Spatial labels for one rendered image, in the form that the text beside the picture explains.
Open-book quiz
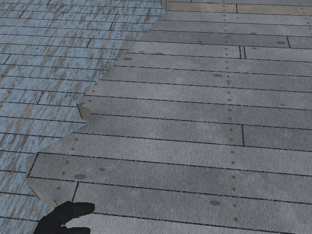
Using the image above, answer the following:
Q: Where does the left robot hand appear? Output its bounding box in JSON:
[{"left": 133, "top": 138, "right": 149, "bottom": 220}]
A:
[{"left": 33, "top": 201, "right": 96, "bottom": 234}]

